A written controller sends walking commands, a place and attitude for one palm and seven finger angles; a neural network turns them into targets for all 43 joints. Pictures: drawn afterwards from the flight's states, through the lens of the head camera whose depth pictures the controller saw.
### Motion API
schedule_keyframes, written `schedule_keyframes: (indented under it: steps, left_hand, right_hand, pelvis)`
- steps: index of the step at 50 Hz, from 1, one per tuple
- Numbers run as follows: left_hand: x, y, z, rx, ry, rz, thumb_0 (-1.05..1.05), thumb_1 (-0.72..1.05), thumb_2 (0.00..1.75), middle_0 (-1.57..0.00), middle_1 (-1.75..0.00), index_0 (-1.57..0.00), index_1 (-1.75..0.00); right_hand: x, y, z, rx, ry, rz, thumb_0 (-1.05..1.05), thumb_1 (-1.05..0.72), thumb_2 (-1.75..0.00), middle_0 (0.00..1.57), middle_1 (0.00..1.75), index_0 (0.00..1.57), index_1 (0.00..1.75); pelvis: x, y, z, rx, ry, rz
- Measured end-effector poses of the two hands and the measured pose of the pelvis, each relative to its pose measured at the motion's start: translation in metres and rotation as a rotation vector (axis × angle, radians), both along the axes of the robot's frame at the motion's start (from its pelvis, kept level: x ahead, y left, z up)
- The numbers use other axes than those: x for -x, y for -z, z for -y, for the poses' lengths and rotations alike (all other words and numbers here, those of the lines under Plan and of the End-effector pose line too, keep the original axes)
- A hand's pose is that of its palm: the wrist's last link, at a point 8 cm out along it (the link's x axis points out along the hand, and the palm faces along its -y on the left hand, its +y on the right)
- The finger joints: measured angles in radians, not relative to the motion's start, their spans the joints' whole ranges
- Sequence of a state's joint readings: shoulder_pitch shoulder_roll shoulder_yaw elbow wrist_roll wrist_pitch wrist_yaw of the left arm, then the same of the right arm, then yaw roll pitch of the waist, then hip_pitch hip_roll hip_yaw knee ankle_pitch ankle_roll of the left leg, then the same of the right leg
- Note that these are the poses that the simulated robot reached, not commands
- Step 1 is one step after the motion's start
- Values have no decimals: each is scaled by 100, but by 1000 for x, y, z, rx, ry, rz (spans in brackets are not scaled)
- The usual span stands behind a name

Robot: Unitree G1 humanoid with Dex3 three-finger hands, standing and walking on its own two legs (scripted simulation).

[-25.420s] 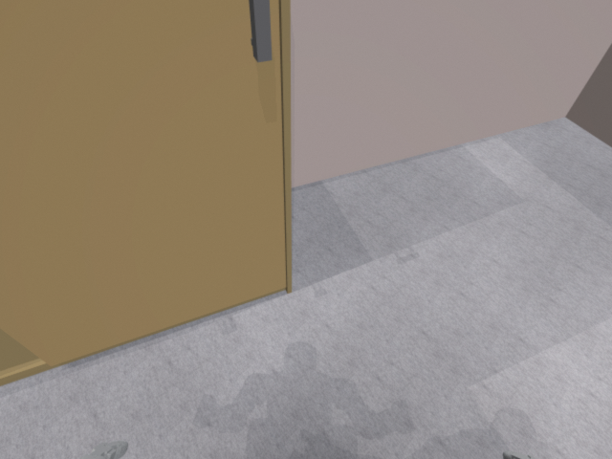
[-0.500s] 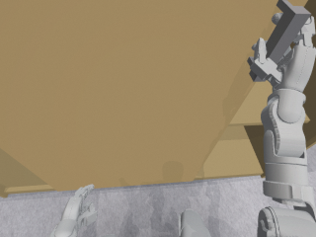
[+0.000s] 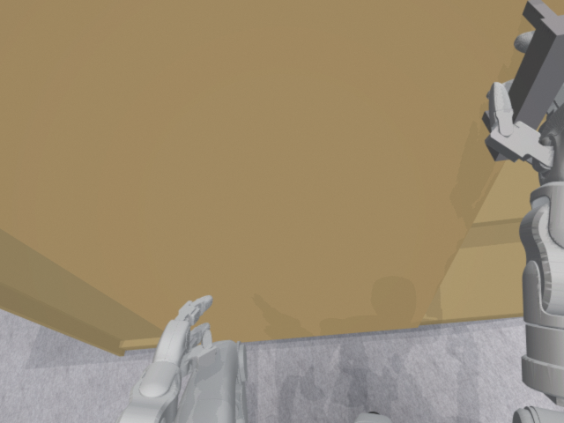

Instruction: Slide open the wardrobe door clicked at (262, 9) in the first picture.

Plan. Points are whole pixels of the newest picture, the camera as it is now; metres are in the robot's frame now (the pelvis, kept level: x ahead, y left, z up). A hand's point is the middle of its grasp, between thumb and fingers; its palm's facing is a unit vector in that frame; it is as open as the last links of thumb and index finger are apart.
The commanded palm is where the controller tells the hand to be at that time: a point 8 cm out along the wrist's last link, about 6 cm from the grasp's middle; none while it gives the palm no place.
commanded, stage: stop walking and hold the door there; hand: right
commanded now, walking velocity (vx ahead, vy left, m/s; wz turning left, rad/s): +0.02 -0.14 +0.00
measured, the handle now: (518, 85) +0.39 -0.29 +0.22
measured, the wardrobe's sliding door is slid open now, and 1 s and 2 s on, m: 0.49 0.49 0.49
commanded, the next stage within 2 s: none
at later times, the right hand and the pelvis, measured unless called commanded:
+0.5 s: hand (506, 123) +0.36 -0.27 +0.20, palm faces +0.48 +0.84 -0.25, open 7.2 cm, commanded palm +0.32 -0.30 +0.13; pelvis +0.01 +0.01 -0.03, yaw +3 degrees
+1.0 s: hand (501, 126) +0.35 -0.27 +0.20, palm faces +0.46 +0.86 -0.22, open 6.5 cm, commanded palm +0.31 -0.30 +0.13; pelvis -0.03 +0.02 -0.01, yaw +8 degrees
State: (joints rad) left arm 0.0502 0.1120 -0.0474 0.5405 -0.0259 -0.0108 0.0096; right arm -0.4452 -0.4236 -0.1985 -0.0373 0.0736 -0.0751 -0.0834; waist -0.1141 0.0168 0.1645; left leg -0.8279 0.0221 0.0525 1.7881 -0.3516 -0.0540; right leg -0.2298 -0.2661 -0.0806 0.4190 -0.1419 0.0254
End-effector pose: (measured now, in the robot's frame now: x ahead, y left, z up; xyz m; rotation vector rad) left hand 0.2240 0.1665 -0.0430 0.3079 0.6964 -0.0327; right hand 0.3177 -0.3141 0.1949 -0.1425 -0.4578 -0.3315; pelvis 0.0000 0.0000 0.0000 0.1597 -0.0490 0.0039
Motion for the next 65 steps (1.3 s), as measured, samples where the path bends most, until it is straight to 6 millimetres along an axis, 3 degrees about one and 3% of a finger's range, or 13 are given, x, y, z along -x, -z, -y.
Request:
schedule_keyframes:
  steps: [6,10,11,14,18,22,27,32,36,44,53,58,65]
  left_hand:
    - [2,18,-42,37,-39,46,1,90,90,-21,-30,-21,-30]
    - [3,61,-85,43,-55,74,1,90,90,-21,-30,-21,-30]
    - [5,73,-97,34,-79,69,1,90,90,-21,-30,-21,-30]
    - [27,95,-124,10,-191,11,1,90,90,-20,-30,-21,-30]
    - [75,91,-138,-27,-296,-106,2,91,90,-20,-30,-20,-30]
    - [116,76,-141,-87,-358,-157,2,91,90,-20,-30,-20,-30]
    - [143,63,-129,-82,-437,-119,2,91,90,-20,-30,-20,-30]
    - [152,56,-105,2,-430,-70,2,91,90,-20,-30,-20,-30]
    - [158,62,-94,48,-382,-77,2,90,90,-20,-30,-21,-30]
    - [187,77,-112,39,-394,-164,2,90,90,-21,-30,-21,-30]
    - [208,68,-145,-59,-493,-178,2,91,90,-20,-30,-21,-30]
    - [209,64,-139,-61,-496,-154,2,91,90,-20,-30,-20,-30]
    - [210,69,-112,-17,-468,-158,1,91,90,-20,-30,-20,-30]
  right_hand:
    - [5,-8,-3,100,128,-94,-13,-55,-80,47,141,22,132]
    - [7,-9,-5,196,230,-99,-22,-53,-78,47,141,21,130]
    - [8,-9,-6,208,249,-102,-24,-54,-79,46,140,20,128]
    - [9,-11,-7,220,274,-129,-25,-54,-79,46,140,19,126]
    - [7,-11,-5,194,239,-118,-23,-53,-81,46,140,24,130]
    - [5,-10,-2,190,194,-86,-27,-51,-84,46,140,25,130]
    - [5,-6,-5,139,155,-68,-25,-57,-87,46,140,19,124]
    - [8,-7,-11,57,151,-121,-19,-64,-84,46,140,15,124]
    - [9,-9,-12,50,162,-160,-19,-66,-80,46,140,15,126]
    - [11,-12,-10,87,186,-213,-23,-64,-76,46,140,19,130]
    - [8,-10,-7,99,145,-220,-25,-63,-79,46,140,28,136]
    - [7,-10,-5,112,126,-225,-26,-64,-78,46,140,30,137]
    - [6,-9,-4,120,105,-219,-27,-64,-78,46,140,32,138]
  pelvis:
    - [-13,8,-24,40,10,8]
    - [-24,48,-49,153,31,6]
    - [-23,53,-47,131,21,23]
    - [-21,50,-36,116,-12,38]
    - [-22,33,-28,167,-35,17]
    - [-19,27,-22,170,-18,5]
    - [-5,24,-11,194,-78,50]
    - [8,13,-11,159,-79,28]
    - [21,14,-16,171,-106,-7]
    - [37,15,-23,146,-132,-21]
    - [37,14,-14,147,-138,0]
    - [48,14,-6,150,-140,0]
    - [56,14,2,152,-141,-17]
